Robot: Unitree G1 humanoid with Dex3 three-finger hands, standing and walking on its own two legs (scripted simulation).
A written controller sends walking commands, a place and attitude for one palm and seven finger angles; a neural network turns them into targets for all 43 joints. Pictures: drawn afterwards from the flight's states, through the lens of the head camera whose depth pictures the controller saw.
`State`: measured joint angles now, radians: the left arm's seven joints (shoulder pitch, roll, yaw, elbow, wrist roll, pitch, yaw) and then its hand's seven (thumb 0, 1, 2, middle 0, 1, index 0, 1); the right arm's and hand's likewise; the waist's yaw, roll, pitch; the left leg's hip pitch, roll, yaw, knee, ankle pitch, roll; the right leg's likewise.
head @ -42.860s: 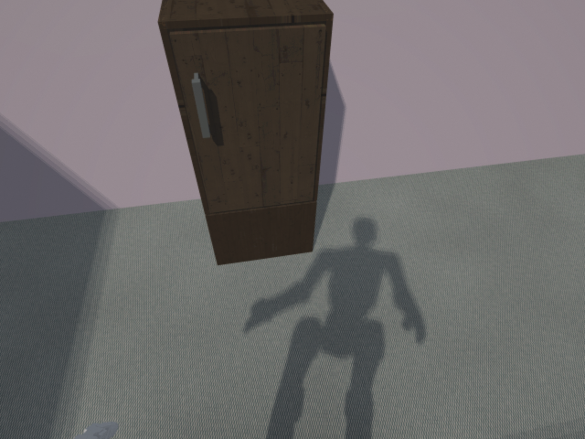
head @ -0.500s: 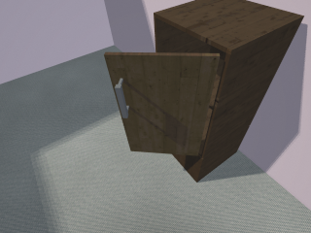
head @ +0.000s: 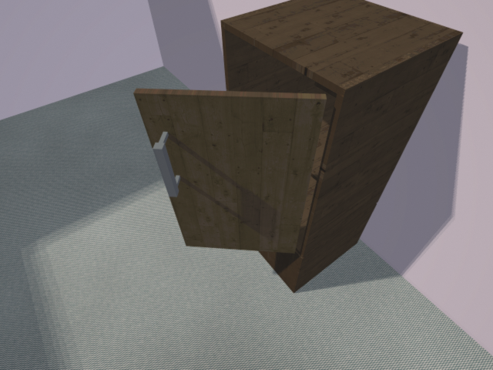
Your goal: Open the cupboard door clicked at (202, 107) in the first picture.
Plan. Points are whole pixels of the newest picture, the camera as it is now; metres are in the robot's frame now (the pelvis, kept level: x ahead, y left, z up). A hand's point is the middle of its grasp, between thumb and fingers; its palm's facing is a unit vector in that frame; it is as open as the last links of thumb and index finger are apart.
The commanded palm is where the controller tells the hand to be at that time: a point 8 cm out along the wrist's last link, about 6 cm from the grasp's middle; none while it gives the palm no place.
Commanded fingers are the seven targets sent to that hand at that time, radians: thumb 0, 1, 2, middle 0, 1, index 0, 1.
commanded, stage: look again from close up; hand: left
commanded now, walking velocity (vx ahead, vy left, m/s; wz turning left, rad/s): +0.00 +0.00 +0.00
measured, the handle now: (169, 165) +0.54 +0.21 -0.01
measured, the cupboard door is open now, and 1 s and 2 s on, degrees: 49 49 49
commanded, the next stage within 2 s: raise the hand with hooked fingers in 0.08 s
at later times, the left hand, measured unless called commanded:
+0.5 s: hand (151, 325) +0.19 +0.16 -0.02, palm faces +0.04 -1.00 -0.03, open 8.0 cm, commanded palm +0.12 +0.23 -0.06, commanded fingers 0.00 0.50 0.73 -0.23 -0.56 -0.23 -0.56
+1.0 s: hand (116, 334) +0.18 +0.22 -0.03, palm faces -0.04 -1.00 -0.02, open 11.0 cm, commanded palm +0.15 +0.28 -0.03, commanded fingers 0.00 -0.08 0.48 -0.27 -0.93 -0.27 -0.93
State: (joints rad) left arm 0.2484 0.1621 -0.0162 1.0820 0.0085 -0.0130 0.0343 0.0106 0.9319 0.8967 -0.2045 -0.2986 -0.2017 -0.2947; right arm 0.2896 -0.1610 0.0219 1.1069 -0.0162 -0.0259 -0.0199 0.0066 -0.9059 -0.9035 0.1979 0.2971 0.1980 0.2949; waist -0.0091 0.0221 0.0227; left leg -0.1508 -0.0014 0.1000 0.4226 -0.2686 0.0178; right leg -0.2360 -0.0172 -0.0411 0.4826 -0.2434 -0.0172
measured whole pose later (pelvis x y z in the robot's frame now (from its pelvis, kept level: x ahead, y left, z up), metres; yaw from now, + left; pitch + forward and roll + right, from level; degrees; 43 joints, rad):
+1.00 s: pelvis -0.05 +0.00 -0.08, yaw +2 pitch +12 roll -2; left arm 0.27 0.30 0.27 0.13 -0.34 -0.28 -0.41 0.01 0.15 0.57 -0.26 -0.79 -0.26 -0.78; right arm 0.30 -0.20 0.05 0.57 0.04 -0.23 -0.05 0.02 -0.90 -0.90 0.21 0.30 0.21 0.30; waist -0.03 0.03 -0.10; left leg -0.80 0.03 0.03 1.08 -0.49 0.03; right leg -0.81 -0.02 -0.10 1.02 -0.41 -0.02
